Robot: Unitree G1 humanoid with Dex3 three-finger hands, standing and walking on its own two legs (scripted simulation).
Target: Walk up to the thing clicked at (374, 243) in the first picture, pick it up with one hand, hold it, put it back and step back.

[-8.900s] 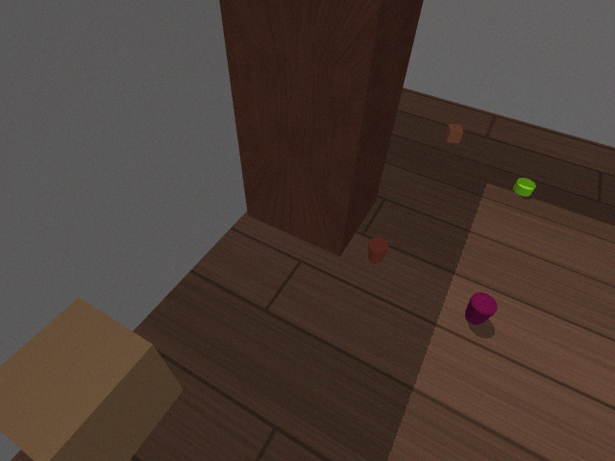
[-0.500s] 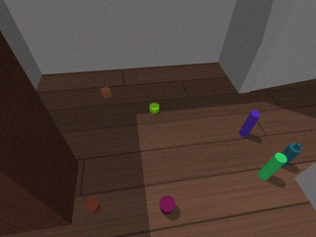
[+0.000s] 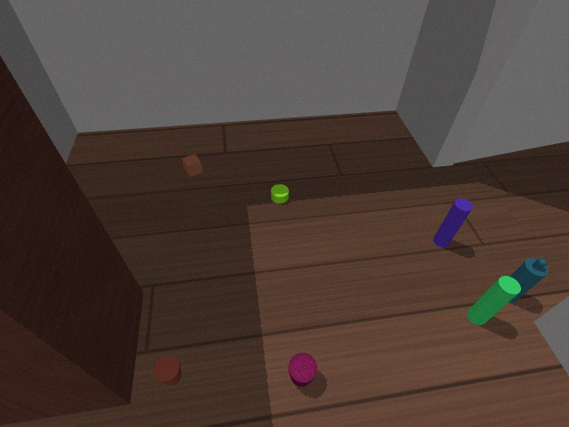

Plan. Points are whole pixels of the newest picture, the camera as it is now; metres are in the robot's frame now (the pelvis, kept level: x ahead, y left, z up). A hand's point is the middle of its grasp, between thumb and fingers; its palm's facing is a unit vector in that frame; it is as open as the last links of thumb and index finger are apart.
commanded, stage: walk up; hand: left
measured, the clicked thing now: (170, 372) +0.41 +0.37 -0.74
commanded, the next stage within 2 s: stand in 1.58 s
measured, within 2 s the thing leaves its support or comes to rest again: neither
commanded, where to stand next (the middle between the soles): +0.05 +0.05 m, yaw +3 degrees
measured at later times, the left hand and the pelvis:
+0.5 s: hand out of the picture +0.05 +0.37 -0.18, palm faces +0.04 -0.92 -0.39, open 7.4 cm; pelvis +0.01 +0.08 -0.02, yaw +3 degrees
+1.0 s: hand out of the picture +0.11 +0.34 -0.16, palm faces +0.05 -0.95 -0.31, open 7.4 cm; pelvis +0.02 +0.08 +0.00, yaw +4 degrees
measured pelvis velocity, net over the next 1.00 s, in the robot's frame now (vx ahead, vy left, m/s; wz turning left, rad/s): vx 0.02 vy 0.08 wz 0.06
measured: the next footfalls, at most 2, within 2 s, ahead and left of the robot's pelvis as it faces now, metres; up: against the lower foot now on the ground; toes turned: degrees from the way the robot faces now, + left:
left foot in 0.26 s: +0.07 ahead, +0.20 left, +0.00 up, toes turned -3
right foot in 0.54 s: +0.06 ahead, -0.03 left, +0.00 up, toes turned +3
